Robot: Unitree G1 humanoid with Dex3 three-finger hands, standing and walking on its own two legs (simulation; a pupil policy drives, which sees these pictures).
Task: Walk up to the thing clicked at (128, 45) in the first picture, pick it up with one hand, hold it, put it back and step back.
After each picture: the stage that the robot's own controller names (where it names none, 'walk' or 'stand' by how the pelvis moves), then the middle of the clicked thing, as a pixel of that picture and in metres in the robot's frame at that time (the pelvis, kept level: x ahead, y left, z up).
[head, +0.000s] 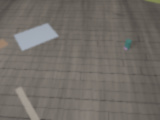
stand; (127, 44) +1.37 -0.51 -0.72
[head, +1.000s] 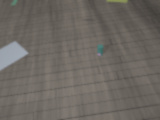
walk; (100, 50) +1.31 -0.06 -0.69
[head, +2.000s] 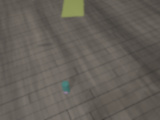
walk; (65, 87) +0.81 +0.23 -0.72
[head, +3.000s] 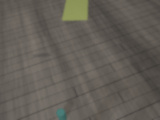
walk; (61, 115) +0.49 +0.25 -0.71
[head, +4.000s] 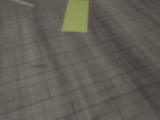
stand; out of the picture +0.41 +0.20 -0.71
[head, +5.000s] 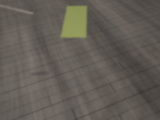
stand; out of the picture +0.39 +0.21 -0.72
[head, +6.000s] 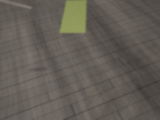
stand; out of the picture +0.39 +0.22 -0.73
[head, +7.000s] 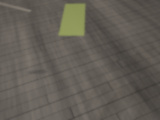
stand; out of the picture +0.38 +0.23 -0.73
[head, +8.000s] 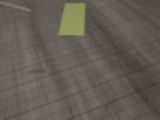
stand; out of the picture +0.38 +0.22 -0.73
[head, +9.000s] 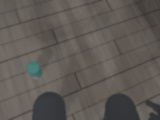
go down; (34, 70) +0.44 +0.25 -0.41
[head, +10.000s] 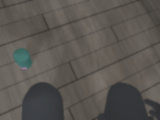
go down; (23, 59) +0.45 +0.27 -0.31
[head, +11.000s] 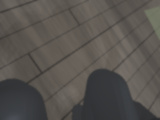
close in; out of the picture +0.42 +0.31 -0.23
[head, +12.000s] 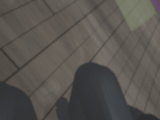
close; out of the picture +0.41 +0.33 -0.22
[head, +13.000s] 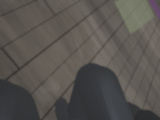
lift; out of the picture +0.40 +0.32 -0.23
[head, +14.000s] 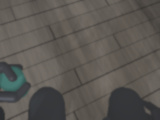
lift; (15, 84) +0.32 +0.25 -0.07
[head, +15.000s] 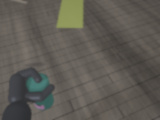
hold; (41, 92) +0.33 +0.16 +0.03
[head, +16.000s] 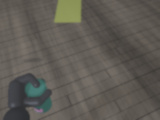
hold; (39, 96) +0.33 +0.17 -0.01
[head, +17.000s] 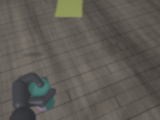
crouch; (42, 95) +0.33 +0.16 -0.02
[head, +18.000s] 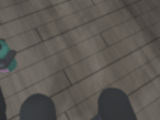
crouch; (2, 57) +0.44 +0.26 -0.10
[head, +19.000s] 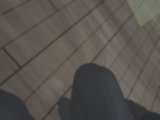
lower; out of the picture +0.41 +0.33 -0.22
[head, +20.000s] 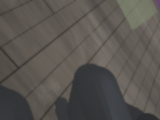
lower; out of the picture +0.41 +0.33 -0.22
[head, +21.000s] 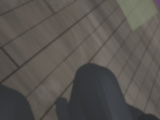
lower; out of the picture +0.41 +0.33 -0.22
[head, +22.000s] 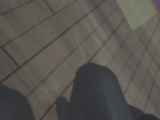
lower; out of the picture +0.41 +0.33 -0.22
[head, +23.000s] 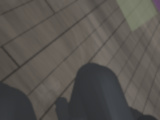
draw back; out of the picture +0.41 +0.32 -0.23
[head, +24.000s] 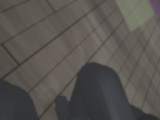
rise; out of the picture +0.40 +0.31 -0.23
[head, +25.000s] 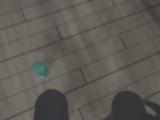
walk; (40, 70) +0.45 +0.25 -0.39
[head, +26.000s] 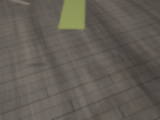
stand; out of the picture +0.39 +0.20 -0.66
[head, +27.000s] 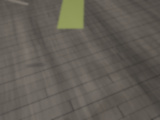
stand; out of the picture +0.38 +0.21 -0.67
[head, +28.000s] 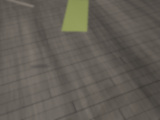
stand; out of the picture +0.39 +0.20 -0.70
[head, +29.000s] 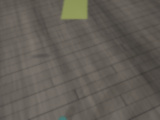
walk; out of the picture +0.42 +0.19 -0.71
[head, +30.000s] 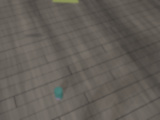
walk; (58, 93) +0.60 +0.16 -0.71
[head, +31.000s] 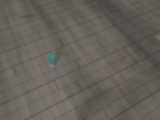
walk; (52, 60) +0.88 +0.29 -0.69
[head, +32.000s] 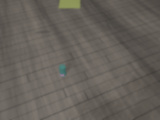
stand; (62, 70) +0.99 +0.22 -0.72
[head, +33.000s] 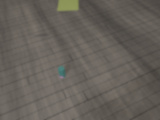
stand; (61, 72) +1.00 +0.25 -0.73
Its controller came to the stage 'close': yes
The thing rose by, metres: 0.70
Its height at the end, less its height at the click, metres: +0.00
